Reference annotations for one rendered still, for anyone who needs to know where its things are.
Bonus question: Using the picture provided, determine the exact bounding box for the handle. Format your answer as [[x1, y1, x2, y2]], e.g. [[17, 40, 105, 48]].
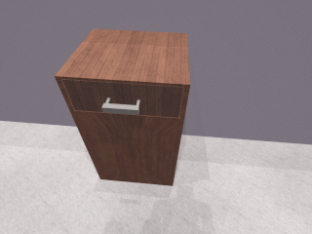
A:
[[101, 97, 140, 115]]

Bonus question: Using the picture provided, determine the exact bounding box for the drawer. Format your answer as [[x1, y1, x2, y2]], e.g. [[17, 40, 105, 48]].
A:
[[62, 79, 183, 118]]

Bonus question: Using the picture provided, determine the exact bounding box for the cabinet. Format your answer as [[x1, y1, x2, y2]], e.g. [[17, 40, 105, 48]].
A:
[[55, 28, 190, 186]]

